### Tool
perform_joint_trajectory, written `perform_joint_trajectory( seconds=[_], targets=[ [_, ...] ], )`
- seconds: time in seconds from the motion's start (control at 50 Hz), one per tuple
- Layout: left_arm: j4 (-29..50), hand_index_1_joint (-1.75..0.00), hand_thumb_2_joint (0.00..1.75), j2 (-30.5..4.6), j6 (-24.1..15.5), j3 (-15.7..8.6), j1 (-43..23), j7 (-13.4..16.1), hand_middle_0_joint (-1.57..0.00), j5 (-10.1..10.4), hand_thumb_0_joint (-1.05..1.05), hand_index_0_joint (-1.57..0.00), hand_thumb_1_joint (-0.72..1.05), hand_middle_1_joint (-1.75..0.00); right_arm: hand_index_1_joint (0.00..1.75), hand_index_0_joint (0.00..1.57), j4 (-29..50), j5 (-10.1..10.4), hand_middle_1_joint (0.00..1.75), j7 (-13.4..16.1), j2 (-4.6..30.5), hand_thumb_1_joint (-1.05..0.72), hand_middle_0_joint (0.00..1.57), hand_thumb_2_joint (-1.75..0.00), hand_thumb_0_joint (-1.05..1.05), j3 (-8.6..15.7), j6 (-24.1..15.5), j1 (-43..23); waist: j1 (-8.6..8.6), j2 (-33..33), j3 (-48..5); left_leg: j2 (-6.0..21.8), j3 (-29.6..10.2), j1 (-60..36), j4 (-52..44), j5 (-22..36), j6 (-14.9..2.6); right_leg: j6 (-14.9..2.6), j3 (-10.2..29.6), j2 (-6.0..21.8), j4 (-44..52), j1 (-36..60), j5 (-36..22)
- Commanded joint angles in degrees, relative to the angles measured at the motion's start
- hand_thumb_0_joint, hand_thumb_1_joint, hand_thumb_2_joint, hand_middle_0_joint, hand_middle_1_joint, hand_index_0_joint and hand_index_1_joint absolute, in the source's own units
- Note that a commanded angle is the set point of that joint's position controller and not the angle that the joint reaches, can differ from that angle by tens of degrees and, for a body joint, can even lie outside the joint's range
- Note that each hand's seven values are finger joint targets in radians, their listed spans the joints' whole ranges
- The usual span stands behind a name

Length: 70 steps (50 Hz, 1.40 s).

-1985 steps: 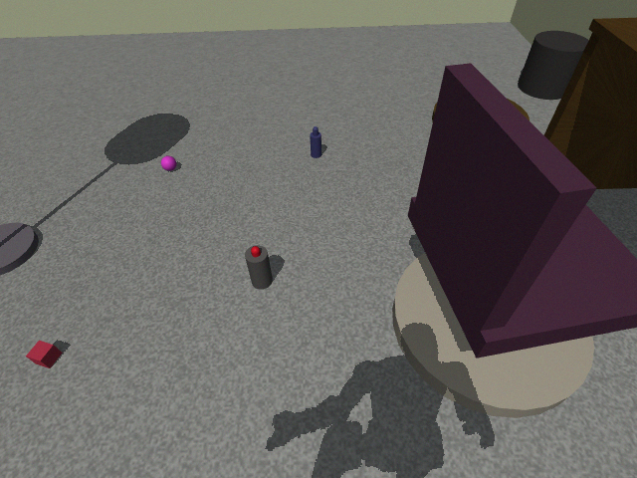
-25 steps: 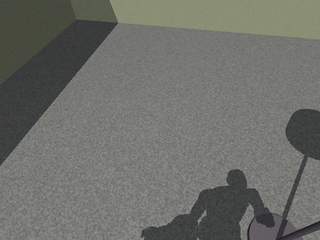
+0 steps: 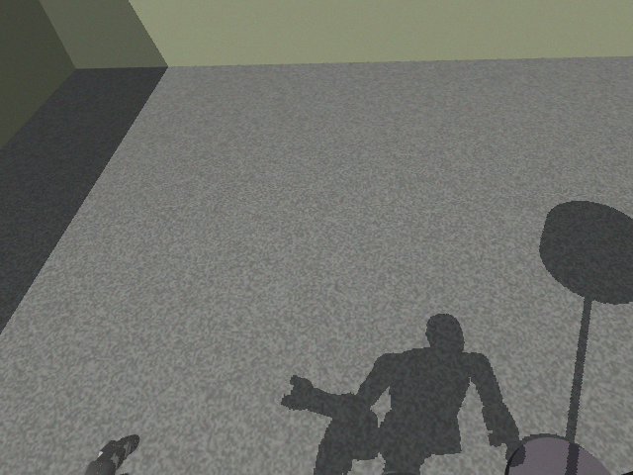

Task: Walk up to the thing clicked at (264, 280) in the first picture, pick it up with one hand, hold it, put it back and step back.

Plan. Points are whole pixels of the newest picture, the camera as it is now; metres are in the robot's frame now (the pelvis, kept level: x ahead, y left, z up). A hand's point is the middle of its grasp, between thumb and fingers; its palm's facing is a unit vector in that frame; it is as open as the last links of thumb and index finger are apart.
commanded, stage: walk up
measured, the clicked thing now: out of the picture -0.13 -1.68 -0.66
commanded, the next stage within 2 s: stand in 1.32 s
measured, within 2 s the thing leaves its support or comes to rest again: neither
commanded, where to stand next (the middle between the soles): +0.07 +0.00 m, yaw -6 degrees
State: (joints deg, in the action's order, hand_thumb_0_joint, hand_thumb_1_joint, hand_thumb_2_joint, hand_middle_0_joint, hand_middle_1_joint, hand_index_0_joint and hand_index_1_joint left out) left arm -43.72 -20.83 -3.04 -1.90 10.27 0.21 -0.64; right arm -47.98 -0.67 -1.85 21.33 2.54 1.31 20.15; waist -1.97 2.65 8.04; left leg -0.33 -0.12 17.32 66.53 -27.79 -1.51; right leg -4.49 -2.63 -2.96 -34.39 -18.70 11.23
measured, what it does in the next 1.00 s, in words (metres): steps on the spot: left foot, then right foot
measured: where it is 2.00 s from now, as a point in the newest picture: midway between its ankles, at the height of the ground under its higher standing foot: outside the picture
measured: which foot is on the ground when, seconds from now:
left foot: up 0.00-0.18, down 0.20-1.00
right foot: down 0.00-0.22, up 0.24-0.54, down 0.56-1.00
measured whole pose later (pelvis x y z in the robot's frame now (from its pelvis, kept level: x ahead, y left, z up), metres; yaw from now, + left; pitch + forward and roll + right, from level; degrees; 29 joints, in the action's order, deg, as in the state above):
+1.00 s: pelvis +0.03 +0.01 +0.00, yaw -8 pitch -2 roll +1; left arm -55.9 -19.9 0.1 -0.7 6.4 -0.5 -0.7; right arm -57.7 0.3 -0.5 21.1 -0.2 -1.7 8.9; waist -0.4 0.7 4.4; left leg 2.4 -1.1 16.3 33.7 -14.9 2.6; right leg -0.1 1.0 0.6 -36.5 -12.4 21.7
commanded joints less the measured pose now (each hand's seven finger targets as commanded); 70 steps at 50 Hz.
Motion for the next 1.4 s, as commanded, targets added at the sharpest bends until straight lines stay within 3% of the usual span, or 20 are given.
perform_joint_trajectory(
  seconds=[0.0, 0.1, 0.16, 0.18, 0.2, 0.22, 0.28, 0.34, 0.44, 0.52, 0.54, 0.56, 0.58, 0.64, 0.68, 0.74, 0.78, 0.84, 0.94, 1.38],
  targets=[
    [2.68, -0.3, 0.9, -12.82, -0.55, -4.15, 2.3, 0.29, -0.2, -0.5, 0.0, -0.2, 0.9, -0.3, 0.3, 0.2, 1.84, -0.69, 0.3, 0.75, 11.14, -0.9, 0.2, -0.9, 0.0, 3.19, -1.71, 6.77, 0.57, -9.27, -1.83, 4.72, -1.2, 2.68, -11.13, 3.66, 1.35, -7.3, 13.51, 11.41, 17.15, -2.91, -0.24],
    [4.47, -0.3, 0.9, -15.24, 2.4, -5.18, 0.48, -0.5, -0.2, -1.13, 0.0, -0.2, 0.9, -0.3, 0.3, 0.2, 0.78, 0.13, 0.3, 2.95, 11.56, -0.9, 0.2, -0.9, 0.0, 3.68, -2.54, 3.73, 2.42, -14.2, -8.28, 1.28, 4.04, -0.14, -22.26, 7.75, 2.05, -7.71, 13.07, 11.78, 8.14, -0.88, -12.87],
    [5.74, -0.3, 0.9, -13.11, 4.73, -4.37, -3.39, -0.88, -0.2, -0.48, 0.0, -0.2, 0.9, -0.3, 0.3, 0.2, -1.04, 0.02, 0.3, 4.38, 12.38, -0.9, 0.2, -0.9, 0.0, 4.21, -3.1, 6.8, -0.68, -9.25, -9.41, 1.08, 3.47, -8.63, -30.06, 16.69, 0.63, -4.12, 12.67, 8.57, -0.97, -9.8, -3.81],
    [5.64, -0.3, 0.9, -10.99, 5.23, -3.72, -2.66, -0.88, -0.2, -0.23, 0.0, -0.2, 0.9, -0.3, 0.3, 0.2, -0.39, -0.92, 0.3, 4.84, 14.87, -0.9, 0.2, -0.9, 0.0, 4.75, -3.62, 6.79, -1.39, -2.62, -8.28, 7.54, -5.83, -6.36, -38.61, 13.63, -1.41, -1.33, 11.17, 4.48, -8.34, -11.69, 0.29],
    [5.17, -0.3, 0.9, -9.19, 5.77, -3.53, -0.34, -0.73, -0.2, -0.07, 0.0, -0.2, 0.9, -0.3, 0.3, 0.2, 1.25, -1.2, 0.3, 4.94, 20.6, -0.9, 0.2, -0.9, 0.0, 5.77, -3.99, 3.62, 0.05, 9.9, -7.03, 23.46, -28.02, -1.37, -48.61, 13.27, -8.29, 2.27, 7.39, -3.59, -23.28, -13.64, 16.98],
    [3.77, -0.3, 0.9, -14.32, 6.51, -5.04, 0.94, 0.03, -0.2, -0.77, 0.0, -0.2, 0.9, -0.3, 0.3, 0.2, 2.29, -0.37, 0.3, 4.96, 23.58, -0.9, 0.2, -0.9, 0.0, 6.69, -3.96, 0.35, 0.15, 8.16, -6.9, 29.45, -33.19, 3.59, -49.46, 14.14, -15.0, 2.68, 12.89, -2.08, -34.56, -10.15, 24.04],
    [0.61, -0.3, 0.9, -14.06, 6.68, -5.58, 4.49, -0.4, -0.2, -0.02, 0.0, -0.2, 0.9, -0.3, 0.3, 0.2, 2.82, -0.54, 0.3, 5.89, 18.95, -0.9, 0.2, -0.9, 0.0, 5.42, -4.36, -4.74, 3.26, 4.05, -4.95, 20.08, -17.94, 1.69, -43.86, 17.99, -10.83, 3.0, 15.92, -0.59, -40.55, -13.52, 16.91],
    [-0.08, -0.3, 0.9, -13.73, 5.98, -5.46, 5.05, -1.43, -0.2, -0.13, 0.0, -0.2, 0.9, -0.3, 0.3, 0.2, 3.17, -0.83, 0.3, 5.13, 18.16, -0.9, 0.2, -0.9, 0.0, 5.15, -4.7, -3.63, 1.84, 7.43, -8.89, 16.73, -11.73, -7.48, -40.0, 20.89, -9.94, 4.15, 12.32, 0.61, -32.17, -14.29, 15.8],
    [-1.12, -0.3, 0.9, -13.06, 4.79, -4.73, 2.21, -1.73, -0.2, -0.05, 0.0, -0.2, 0.9, -0.3, 0.3, 0.2, 4.03, -1.81, 0.3, 3.81, 19.82, -0.9, 0.2, -0.9, 0.0, 5.17, -4.25, -2.61, -0.54, 10.69, -9.34, 17.27, -9.56, -6.13, -39.04, 16.07, -10.8, 4.65, 4.49, 1.89, -15.96, -7.08, 22.8],
    [-6.22, -0.3, 0.9, -11.76, 3.25, -5.07, 10.87, -0.84, -0.2, -0.73, 0.0, -0.2, 0.9, -0.3, 0.3, 0.2, 5.15, -0.76, 0.3, 2.9, 17.23, -0.9, 0.2, -0.9, 0.0, 3.7, -2.6, -7.34, 4.48, 6.77, -10.48, 14.28, -4.16, 3.51, -27.22, 21.12, -7.3, 2.89, 0.31, 0.59, 6.51, 9.5, 9.19],
    [-5.7, -0.3, 0.9, -14.65, 2.59, -5.93, 9.68, -0.46, -0.2, -1.55, 0.0, -0.2, 0.9, -0.3, 0.3, 0.2, 5.33, -0.28, 0.3, 2.8, 13.59, -0.9, 0.2, -0.9, 0.0, 2.41, -2.4, -6.12, 4.28, -1.2, -9.41, 10.86, -1.43, 8.98, -19.27, 18.4, -3.96, 1.42, 10.48, 5.48, 10.5, 11.8, 10.03],
    [-3.07, -0.3, 0.9, -20.48, 2.17, -6.45, 5.65, -0.29, -0.2, -1.72, 0.0, -0.2, 0.9, -0.3, 0.3, 0.2, 6.93, 0.54, 0.3, 3.22, 10.06, -0.9, 0.2, -0.9, 0.0, 1.47, -2.44, -9.35, 3.91, -15.4, -5.66, 2.68, 2.73, 17.19, -14.71, 0.09, 0.18, -4.82, 31.94, 17.6, 14.22, 5.69, 9.45],
    [-2.42, -0.3, 0.9, -22.67, 2.21, -6.25, 2.29, -0.38, -0.2, -1.77, 0.0, -0.2, 0.9, -0.3, 0.3, 0.2, 5.41, 0.43, 0.3, 4.19, 14.35, -0.9, 0.2, -0.9, 0.0, 2.99, -2.39, -11.74, 3.89, -12.99, -4.11, 3.64, -4.23, 8.68, -9.9, -7.15, 0.34, -11.03, 36.23, 22.42, 13.84, -4.33, 4.64],
    [-2.13, -0.3, 0.9, -16.01, 1.82, -4.27, -2.48, 0.03, -0.2, -1.04, 0.0, -0.2, 0.9, -0.3, 0.3, 0.2, 0.89, 1.64, 0.3, 3.82, 13.19, -0.9, 0.2, -0.9, 0.0, 2.24, -3.96, -5.74, -0.2, -11.72, -6.66, 3.73, -0.04, 4.48, -21.39, 2.87, -0.4, -6.67, 17.1, 14.66, 2.67, 2.46, -16.56],
    [-2.57, -0.3, 0.9, -14.59, 1.99, -3.72, -2.47, -0.15, -0.2, -0.01, 0.0, -0.2, 0.9, -0.3, 0.3, 0.2, -1.76, 1.18, 0.3, 3.61, 13.01, -0.9, 0.2, -0.9, 0.0, 2.17, -5.08, -2.31, -0.63, -11.62, -10.41, 3.61, 0.25, -5.63, -33.59, 21.77, -0.98, -2.05, 10.8, 10.4, -3.93, 2.08, -20.2],
    [-4.94, -0.3, 0.9, -13.0, 2.53, -3.23, 1.54, 0.35, -0.2, 0.67, 0.0, -0.2, 0.9, -0.3, 0.3, 0.2, -0.79, 0.55, 0.3, 3.14, 19.06, -0.9, 0.2, -0.9, 0.0, 3.15, -5.43, -8.06, 2.89, 0.6, -11.35, 17.76, -20.4, -3.0, -37.16, 29.32, -10.97, 2.51, 5.42, 4.79, -9.68, 1.91, 5.52],
    [-6.52, -0.3, 0.9, -12.36, 1.94, -3.12, 2.23, 0.28, -0.2, 0.3, 0.0, -0.2, 0.9, -0.3, 0.3, 0.2, -1.19, 0.39, 0.3, 2.99, 16.27, -0.9, 0.2, -0.9, 0.0, 1.91, -5.03, -12.35, 4.51, 0.02, -10.45, 12.42, -12.83, 0.15, -34.72, 26.8, -6.34, 1.32, 8.24, 6.38, -0.86, 5.63, 3.69],
    [-6.82, -0.3, 0.9, -15.55, 1.28, -3.33, -2.75, 0.04, -0.2, 0.33, 0.0, -0.2, 0.9, -0.3, 0.3, 0.2, -3.48, 1.16, 0.3, 2.89, 12.4, -0.9, 0.2, -0.9, 0.0, 0.67, -4.35, -11.65, 1.76, -4.07, -8.45, 3.33, -2.01, -2.28, -30.26, 20.87, 0.32, -3.44, 17.3, 13.67, 7.44, 2.53, -4.05],
    [-8.96, -0.3, 0.9, -13.33, 1.67, -2.5, -6.53, 0.07, -0.2, 0.19, 0.0, -0.2, 0.9, -0.3, 0.3, 0.2, -6.53, 1.03, 0.3, 2.51, 11.93, -0.9, 0.2, -0.9, 0.0, 0.33, -4.39, -12.5, 1.78, -7.51, -9.46, 5.78, -3.78, -6.92, -35.44, 26.23, -1.13, 0.72, 10.23, 9.67, 9.43, 3.99, -2.39],
    [-17.47, -0.3, 0.9, -11.43, 1.62, -1.6, -9.46, -0.52, -0.2, 0.21, 0.0, -0.2, 0.9, -0.3, 0.3, 0.2, -12.67, -0.05, 0.3, 2.23, 11.76, -0.9, 0.2, -0.9, 0.0, -0.46, -3.83, -17.38, 2.32, -1.31, -9.17, 8.28, -6.17, -8.73, -47.99, 24.1, 1.0, 3.53, 8.02, 9.45, 17.81, 12.82, -2.76]
  ],
)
